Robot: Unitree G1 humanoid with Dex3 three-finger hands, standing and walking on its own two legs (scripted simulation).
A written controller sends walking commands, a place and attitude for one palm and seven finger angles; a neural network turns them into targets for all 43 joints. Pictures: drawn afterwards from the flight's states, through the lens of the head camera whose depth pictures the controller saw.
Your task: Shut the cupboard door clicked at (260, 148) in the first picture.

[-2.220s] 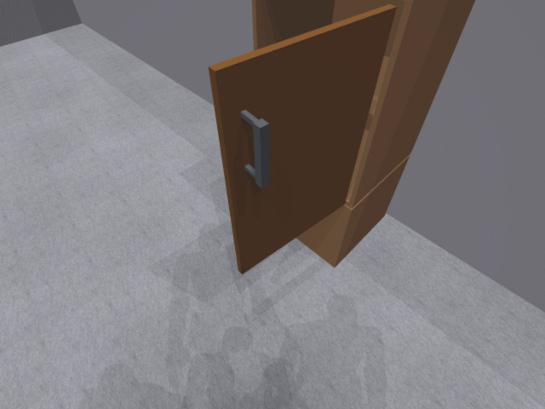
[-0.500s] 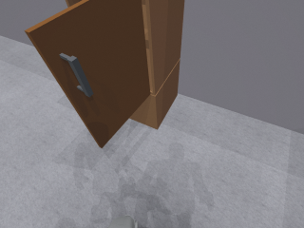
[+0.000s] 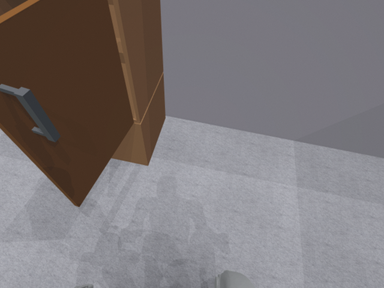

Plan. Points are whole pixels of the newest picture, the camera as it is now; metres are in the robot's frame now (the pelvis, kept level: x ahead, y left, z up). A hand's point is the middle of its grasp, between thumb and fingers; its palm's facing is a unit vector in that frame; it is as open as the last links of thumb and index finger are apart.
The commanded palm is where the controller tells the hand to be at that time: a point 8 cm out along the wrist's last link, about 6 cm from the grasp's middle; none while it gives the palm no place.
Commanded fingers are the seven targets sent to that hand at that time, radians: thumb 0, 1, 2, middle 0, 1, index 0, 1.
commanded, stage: walk to a spot facing it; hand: left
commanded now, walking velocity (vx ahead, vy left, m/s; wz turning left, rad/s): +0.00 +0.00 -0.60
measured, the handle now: (31, 114) +0.40 +0.37 +0.09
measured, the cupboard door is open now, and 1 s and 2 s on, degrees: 83 83 83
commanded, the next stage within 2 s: turn to face it in 1.72 s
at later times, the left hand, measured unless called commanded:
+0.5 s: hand out of the picture +0.13 +0.13 -0.17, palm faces -0.24 -0.95 -0.21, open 7.4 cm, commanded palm none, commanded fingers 0.00 0.90 0.90 -0.20 -0.30 -0.20 -0.30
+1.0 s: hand (218, 205) +0.35 -0.05 -0.17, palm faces -0.63 -0.75 -0.19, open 7.4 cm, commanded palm none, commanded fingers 0.00 0.90 0.90 -0.20 -0.30 -0.20 -0.30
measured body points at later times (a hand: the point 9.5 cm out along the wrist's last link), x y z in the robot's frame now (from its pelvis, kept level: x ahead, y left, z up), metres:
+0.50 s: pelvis +0.01 -0.03 +0.00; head +0.05 -0.05 +0.44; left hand +0.14 +0.18 -0.15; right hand +0.01 -0.31 -0.14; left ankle +0.03 +0.10 -0.71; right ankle +0.01 -0.14 -0.74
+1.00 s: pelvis +0.12 -0.12 -0.02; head +0.17 -0.16 +0.42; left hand +0.38 -0.01 -0.16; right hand -0.10 -0.22 -0.16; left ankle +0.04 +0.09 -0.73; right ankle +0.15 -0.24 -0.74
